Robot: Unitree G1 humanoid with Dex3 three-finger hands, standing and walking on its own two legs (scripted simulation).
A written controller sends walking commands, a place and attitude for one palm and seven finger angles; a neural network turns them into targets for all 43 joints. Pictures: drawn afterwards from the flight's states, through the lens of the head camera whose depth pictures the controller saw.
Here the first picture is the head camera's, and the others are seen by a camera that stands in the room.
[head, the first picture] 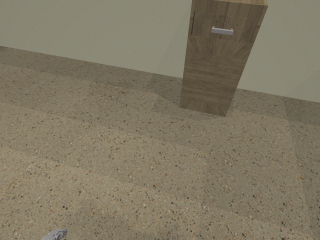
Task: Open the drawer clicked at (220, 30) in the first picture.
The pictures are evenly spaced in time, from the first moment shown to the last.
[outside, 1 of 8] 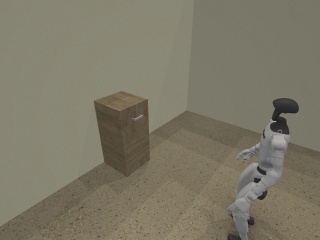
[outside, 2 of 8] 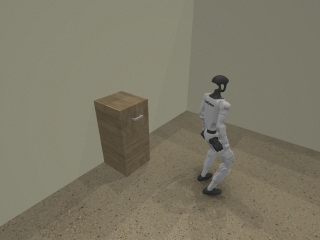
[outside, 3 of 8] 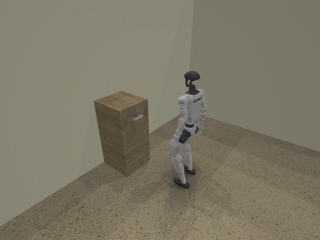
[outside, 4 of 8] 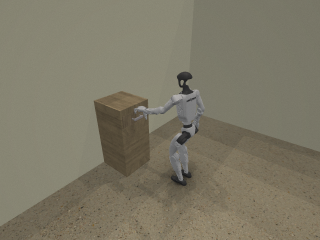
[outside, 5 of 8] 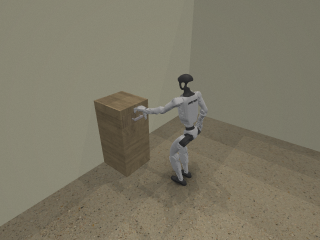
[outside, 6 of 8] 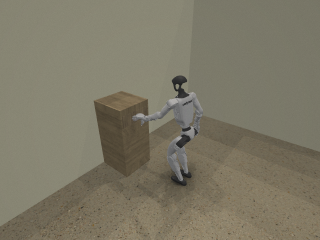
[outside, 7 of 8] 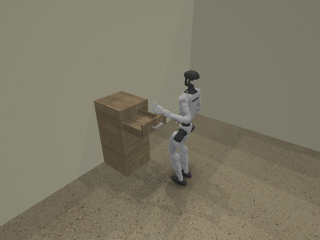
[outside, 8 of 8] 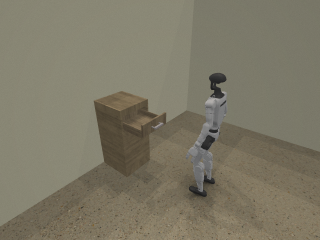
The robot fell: no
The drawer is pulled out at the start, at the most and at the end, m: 0.00 0.30 0.29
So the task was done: yes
